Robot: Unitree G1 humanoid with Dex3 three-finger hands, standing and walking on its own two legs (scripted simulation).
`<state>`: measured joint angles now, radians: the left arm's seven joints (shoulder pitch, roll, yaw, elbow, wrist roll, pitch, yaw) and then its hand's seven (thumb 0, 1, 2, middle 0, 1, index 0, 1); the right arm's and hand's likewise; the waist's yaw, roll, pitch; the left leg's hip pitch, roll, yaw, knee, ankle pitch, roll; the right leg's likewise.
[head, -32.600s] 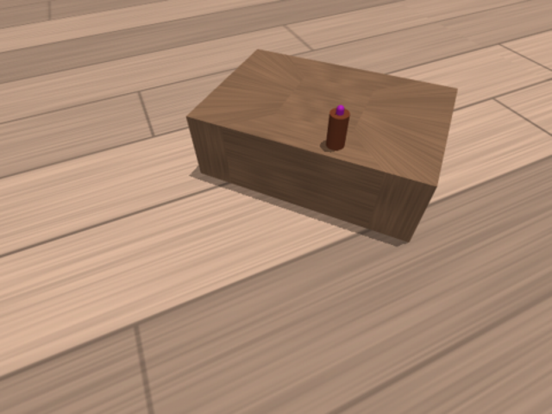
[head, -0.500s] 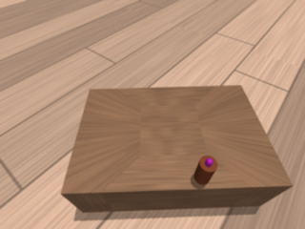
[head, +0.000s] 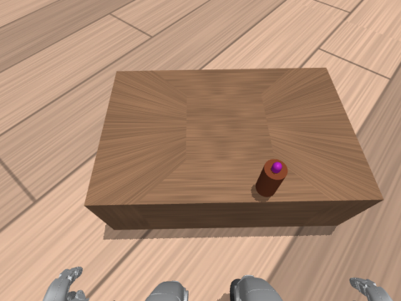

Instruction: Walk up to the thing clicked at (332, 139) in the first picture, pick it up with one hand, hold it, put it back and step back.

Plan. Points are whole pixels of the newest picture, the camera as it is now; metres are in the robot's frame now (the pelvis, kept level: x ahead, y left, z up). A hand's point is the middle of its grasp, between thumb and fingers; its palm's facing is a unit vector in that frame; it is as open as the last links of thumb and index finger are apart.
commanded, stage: step back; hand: right
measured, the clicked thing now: (271, 177) +0.48 -0.23 -0.31
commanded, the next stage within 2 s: none
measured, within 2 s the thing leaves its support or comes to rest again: neither
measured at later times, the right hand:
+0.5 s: hand out of the picture +0.00 -0.26 -0.15, palm faces +0.06 +0.92 -0.39, open 7.4 cm
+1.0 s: hand out of the picture -0.16 -0.25 -0.13, palm faces +0.02 +0.90 -0.44, open 7.4 cm
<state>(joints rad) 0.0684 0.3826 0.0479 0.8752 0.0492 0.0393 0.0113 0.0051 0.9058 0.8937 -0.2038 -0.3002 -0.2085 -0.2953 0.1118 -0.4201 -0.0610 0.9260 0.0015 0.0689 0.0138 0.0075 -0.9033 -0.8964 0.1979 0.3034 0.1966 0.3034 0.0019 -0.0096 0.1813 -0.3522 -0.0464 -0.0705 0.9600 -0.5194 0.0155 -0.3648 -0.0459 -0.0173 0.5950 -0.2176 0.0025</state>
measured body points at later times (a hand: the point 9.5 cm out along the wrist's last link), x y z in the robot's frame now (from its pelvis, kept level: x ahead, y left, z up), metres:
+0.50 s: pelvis -0.11 +0.02 -0.01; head -0.04 +0.01 +0.43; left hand +0.01 +0.32 -0.13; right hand -0.01 -0.31 -0.12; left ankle -0.05 +0.13 -0.72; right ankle -0.13 -0.10 -0.73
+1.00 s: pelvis -0.24 +0.03 +0.00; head -0.17 +0.05 +0.45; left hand -0.10 +0.34 -0.12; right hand -0.16 -0.29 -0.10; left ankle -0.18 +0.15 -0.73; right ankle -0.28 -0.11 -0.64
